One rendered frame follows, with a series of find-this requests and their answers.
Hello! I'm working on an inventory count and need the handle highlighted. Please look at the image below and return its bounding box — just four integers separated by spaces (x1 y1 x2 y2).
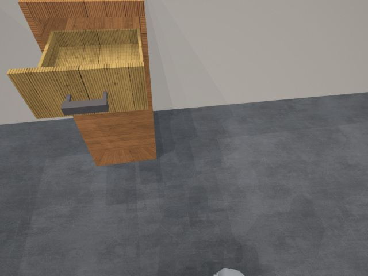
61 91 109 116

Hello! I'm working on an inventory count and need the drawer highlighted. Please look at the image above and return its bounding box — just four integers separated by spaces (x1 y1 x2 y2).
7 29 148 119

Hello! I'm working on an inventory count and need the cabinet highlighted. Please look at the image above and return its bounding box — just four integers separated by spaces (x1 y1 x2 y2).
18 0 157 166

